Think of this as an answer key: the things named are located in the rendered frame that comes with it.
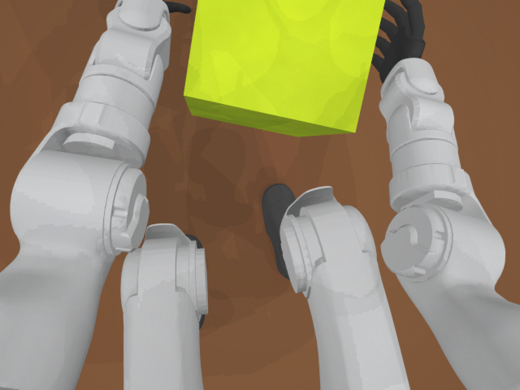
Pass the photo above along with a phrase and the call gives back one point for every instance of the robot right shin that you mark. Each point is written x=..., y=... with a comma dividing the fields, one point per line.
x=325, y=194

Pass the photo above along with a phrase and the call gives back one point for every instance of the left robot forearm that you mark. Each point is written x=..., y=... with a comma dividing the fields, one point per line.
x=110, y=114

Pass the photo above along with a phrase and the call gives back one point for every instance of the carton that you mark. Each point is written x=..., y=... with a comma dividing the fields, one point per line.
x=295, y=67

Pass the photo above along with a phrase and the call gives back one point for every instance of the right robot upper arm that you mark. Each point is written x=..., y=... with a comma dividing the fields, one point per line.
x=448, y=263

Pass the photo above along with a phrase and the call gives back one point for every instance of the robot right hand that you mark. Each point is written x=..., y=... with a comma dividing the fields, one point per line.
x=406, y=38

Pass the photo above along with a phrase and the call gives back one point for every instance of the right robot forearm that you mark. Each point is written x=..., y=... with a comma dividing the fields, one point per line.
x=422, y=144

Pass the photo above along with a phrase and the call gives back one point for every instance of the robot right thigh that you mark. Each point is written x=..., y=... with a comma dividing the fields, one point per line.
x=357, y=342

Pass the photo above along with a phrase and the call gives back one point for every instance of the left robot upper arm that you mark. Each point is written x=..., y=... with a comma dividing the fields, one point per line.
x=73, y=214

